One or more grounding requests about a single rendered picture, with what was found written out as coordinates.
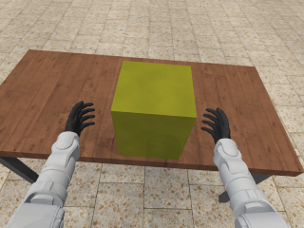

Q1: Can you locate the robot left forearm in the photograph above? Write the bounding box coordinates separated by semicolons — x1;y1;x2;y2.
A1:
6;131;81;228

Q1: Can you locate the robot right upper arm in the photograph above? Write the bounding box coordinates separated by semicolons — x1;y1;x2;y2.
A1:
235;212;287;228

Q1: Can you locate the left robot hand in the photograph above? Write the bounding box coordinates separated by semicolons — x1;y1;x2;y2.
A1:
64;101;95;138

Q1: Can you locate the robot right forearm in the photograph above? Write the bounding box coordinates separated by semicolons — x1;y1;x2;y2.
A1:
213;138;289;228

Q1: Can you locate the carton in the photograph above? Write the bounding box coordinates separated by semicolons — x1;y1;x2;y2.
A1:
110;61;197;161

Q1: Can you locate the right robot hand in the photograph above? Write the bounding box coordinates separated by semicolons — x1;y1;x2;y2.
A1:
200;107;231;144

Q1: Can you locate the table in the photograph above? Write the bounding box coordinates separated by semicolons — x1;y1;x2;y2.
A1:
0;49;304;203

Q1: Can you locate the robot left upper arm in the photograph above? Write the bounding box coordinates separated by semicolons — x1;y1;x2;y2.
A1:
10;202;65;228

